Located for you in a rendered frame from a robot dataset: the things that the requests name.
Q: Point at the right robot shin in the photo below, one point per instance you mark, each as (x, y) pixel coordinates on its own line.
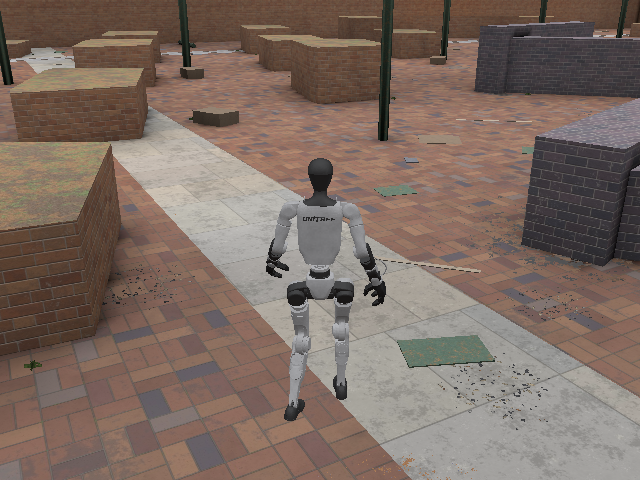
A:
(341, 356)

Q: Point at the robot left foot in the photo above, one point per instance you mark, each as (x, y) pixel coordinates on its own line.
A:
(291, 413)

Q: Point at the left robot forearm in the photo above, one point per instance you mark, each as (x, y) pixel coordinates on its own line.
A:
(273, 258)

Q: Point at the right robot forearm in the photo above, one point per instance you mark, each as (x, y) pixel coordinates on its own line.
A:
(371, 268)

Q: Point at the right robot hand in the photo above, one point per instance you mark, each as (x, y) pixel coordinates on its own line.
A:
(380, 290)

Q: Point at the robot right upper arm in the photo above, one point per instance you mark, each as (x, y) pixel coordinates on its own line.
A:
(351, 212)

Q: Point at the robot left upper arm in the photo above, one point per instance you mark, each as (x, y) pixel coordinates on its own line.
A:
(288, 211)

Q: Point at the left robot hand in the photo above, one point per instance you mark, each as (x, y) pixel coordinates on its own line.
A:
(272, 272)

